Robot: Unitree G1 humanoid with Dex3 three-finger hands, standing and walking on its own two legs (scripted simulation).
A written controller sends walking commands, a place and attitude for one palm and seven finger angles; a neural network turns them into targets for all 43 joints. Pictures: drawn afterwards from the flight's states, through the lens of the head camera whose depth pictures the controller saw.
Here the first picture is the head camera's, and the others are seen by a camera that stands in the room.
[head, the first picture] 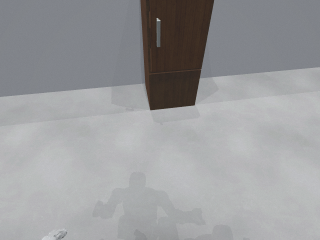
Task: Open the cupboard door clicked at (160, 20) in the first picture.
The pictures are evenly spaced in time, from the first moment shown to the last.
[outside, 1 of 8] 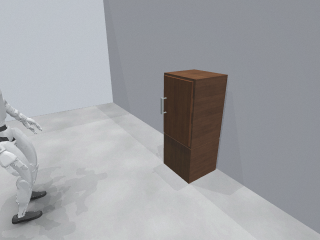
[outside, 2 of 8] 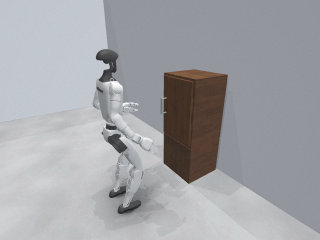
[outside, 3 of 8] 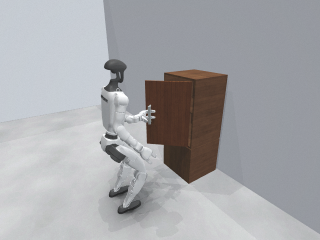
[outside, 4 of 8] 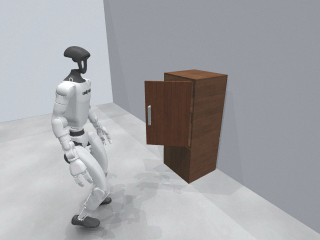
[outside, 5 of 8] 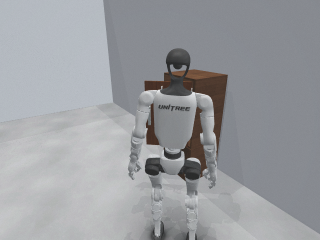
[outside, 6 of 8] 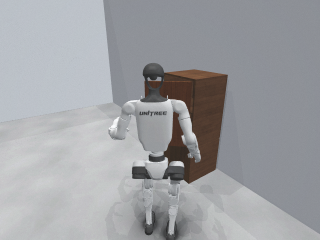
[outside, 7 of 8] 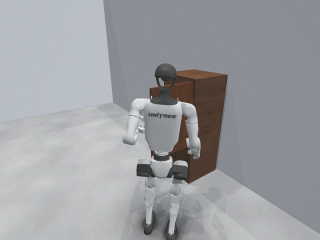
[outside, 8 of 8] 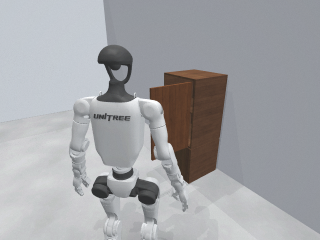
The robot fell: no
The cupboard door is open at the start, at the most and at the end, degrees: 0 91 90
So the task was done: yes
